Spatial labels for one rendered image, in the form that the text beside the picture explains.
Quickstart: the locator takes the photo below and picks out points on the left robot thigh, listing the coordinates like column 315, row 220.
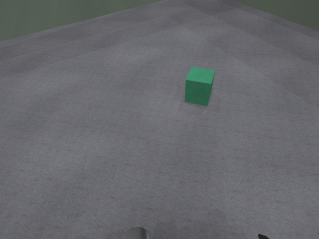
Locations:
column 137, row 233

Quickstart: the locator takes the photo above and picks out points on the carton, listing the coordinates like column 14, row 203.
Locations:
column 198, row 86

